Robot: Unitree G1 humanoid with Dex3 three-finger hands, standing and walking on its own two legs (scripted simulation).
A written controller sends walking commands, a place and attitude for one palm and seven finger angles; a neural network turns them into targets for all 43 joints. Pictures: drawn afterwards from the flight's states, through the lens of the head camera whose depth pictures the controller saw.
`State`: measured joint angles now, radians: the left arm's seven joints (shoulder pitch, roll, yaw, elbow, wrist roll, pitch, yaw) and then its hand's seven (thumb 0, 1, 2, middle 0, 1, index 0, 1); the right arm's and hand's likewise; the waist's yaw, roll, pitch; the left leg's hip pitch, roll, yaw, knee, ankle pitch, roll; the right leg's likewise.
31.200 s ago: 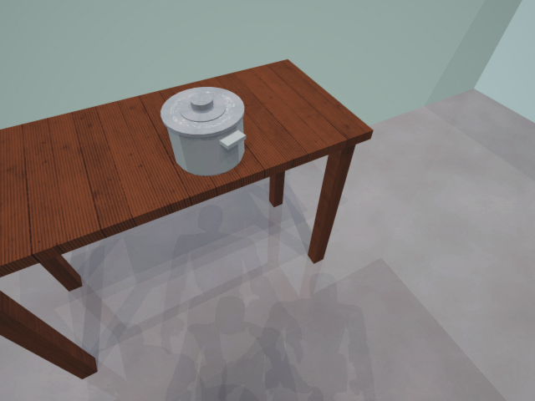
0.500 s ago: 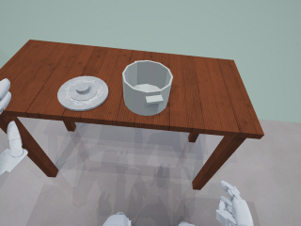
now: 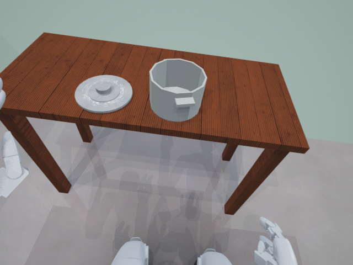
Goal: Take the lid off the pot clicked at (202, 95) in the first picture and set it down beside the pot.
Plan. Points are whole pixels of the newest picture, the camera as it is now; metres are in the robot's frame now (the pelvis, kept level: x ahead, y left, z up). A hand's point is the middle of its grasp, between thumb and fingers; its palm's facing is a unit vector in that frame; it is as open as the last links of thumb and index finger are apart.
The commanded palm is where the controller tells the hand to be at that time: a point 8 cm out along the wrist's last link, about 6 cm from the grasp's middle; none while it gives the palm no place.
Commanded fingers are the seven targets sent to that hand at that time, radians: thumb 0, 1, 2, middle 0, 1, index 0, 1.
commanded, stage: step back with the hand held close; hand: left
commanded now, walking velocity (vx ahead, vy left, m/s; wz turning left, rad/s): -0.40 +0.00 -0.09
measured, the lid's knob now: (103, 87) +0.62 +0.27 +0.00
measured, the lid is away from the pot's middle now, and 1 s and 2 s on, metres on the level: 0.24 0.24 0.24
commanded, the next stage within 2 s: stop stepping back and stand still in 0.22 s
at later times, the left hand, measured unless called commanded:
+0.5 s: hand out of the picture +0.14 +0.25 +0.19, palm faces +0.23 -0.89 -0.39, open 7.4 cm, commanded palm +0.08 +0.30 +0.21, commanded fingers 0.00 0.90 0.90 -0.20 -0.30 -0.20 -0.30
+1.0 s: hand out of the picture +0.08 +0.29 +0.19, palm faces +0.25 -0.91 -0.34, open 7.4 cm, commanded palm +0.03 +0.34 +0.21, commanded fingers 0.00 0.90 0.90 -0.20 -0.30 -0.20 -0.30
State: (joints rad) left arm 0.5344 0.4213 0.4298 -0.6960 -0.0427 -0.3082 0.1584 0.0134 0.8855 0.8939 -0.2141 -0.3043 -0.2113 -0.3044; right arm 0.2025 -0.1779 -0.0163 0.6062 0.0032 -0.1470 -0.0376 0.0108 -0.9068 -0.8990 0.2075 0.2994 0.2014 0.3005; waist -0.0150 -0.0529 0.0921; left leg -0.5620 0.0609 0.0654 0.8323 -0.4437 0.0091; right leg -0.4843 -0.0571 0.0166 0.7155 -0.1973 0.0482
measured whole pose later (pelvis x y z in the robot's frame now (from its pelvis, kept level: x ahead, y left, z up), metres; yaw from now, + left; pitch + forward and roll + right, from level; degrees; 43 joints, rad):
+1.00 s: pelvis -0.13 +0.07 +0.01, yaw -7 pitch -1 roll -3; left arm 0.60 0.39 0.37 -0.63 -0.05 -0.22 0.13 0.01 0.89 0.89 -0.21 -0.30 -0.21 -0.30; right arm 0.28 -0.20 0.01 0.61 0.02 -0.07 -0.06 0.01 -0.91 -0.90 0.21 0.30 0.20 0.30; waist -0.01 -0.05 -0.03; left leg -0.36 0.00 0.05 0.70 -0.37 0.06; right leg -0.22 0.02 -0.06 0.67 -0.45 -0.02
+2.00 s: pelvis -0.06 +0.02 +0.03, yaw -4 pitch +1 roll -1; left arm 0.24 0.16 0.03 1.08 0.01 0.01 0.05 0.01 0.94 0.89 -0.20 -0.30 -0.20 -0.30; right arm 0.27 -0.13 -0.07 1.07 0.00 0.00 -0.05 0.02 -0.95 -0.90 0.21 0.30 0.20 0.30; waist -0.01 -0.01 0.04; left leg -0.20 0.00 -0.02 0.54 -0.36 0.01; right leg -0.14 0.00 0.03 0.49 -0.36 0.01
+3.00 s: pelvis -0.07 +0.02 +0.04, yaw -4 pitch +0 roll -1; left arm 0.27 0.14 0.03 1.10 0.00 0.00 0.04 0.01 0.92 0.89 -0.20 -0.30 -0.20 -0.30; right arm 0.31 -0.09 -0.06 1.11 0.00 -0.01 -0.05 0.01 -0.92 -0.90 0.20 0.30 0.20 0.30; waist -0.01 -0.02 0.06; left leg -0.17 0.00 0.00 0.50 -0.33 0.01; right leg -0.12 0.00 0.04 0.45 -0.32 0.02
